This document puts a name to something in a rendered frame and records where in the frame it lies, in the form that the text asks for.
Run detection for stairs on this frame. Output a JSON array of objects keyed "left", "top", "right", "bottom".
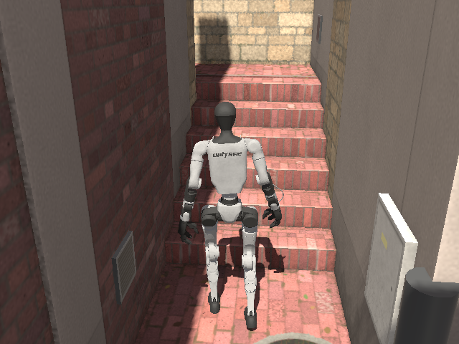
[{"left": 165, "top": 82, "right": 336, "bottom": 272}]

